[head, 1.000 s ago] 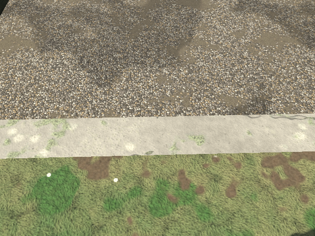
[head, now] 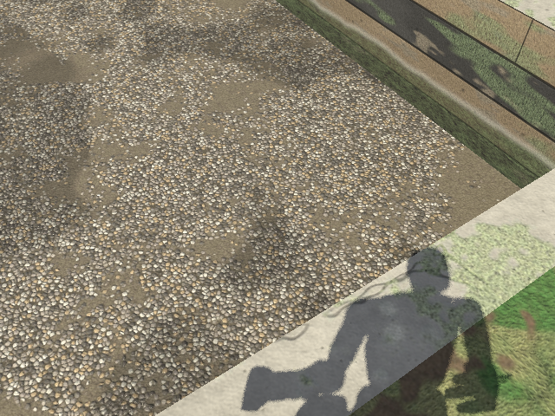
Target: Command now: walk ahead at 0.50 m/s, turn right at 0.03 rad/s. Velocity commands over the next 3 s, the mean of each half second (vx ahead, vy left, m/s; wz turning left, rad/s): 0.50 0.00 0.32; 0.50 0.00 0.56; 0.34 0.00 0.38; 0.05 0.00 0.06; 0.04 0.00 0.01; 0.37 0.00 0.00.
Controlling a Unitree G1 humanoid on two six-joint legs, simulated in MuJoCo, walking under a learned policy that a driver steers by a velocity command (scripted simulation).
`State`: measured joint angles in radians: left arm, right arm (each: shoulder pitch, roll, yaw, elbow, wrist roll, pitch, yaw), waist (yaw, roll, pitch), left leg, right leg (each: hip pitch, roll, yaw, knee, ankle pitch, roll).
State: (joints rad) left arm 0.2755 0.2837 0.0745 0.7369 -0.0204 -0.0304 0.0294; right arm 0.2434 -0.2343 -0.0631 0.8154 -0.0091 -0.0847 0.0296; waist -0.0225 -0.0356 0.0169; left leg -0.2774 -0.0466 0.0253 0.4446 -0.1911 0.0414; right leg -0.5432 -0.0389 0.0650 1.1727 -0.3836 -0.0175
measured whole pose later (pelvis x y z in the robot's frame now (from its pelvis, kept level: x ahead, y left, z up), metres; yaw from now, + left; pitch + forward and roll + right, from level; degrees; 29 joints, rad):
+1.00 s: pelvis +0.34 +0.04 -0.01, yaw +32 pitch +0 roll +0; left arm 0.04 0.27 0.02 0.63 0.05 0.07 0.05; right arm 0.25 -0.21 -0.01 0.62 -0.01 0.06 0.00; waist -0.05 -0.04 0.02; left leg -0.33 -0.17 -0.15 0.54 -0.20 0.08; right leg -0.60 -0.03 0.07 0.92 -0.21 0.11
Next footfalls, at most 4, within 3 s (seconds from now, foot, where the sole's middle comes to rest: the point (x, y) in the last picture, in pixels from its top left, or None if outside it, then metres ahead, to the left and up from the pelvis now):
0.24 right None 0.25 -0.14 -0.77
0.68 left None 0.38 0.13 -0.77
1.10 right None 0.48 0.00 -0.77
1.36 left None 0.35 0.18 -0.77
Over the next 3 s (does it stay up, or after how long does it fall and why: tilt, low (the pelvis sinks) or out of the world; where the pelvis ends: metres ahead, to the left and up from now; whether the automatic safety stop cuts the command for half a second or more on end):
stays up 0.40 0.07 -0.01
